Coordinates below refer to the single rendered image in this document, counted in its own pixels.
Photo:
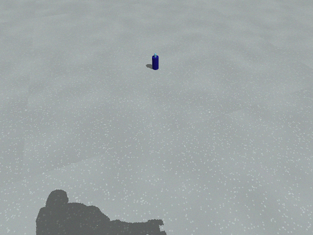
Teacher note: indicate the bottle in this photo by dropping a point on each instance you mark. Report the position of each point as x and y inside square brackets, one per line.
[155, 62]

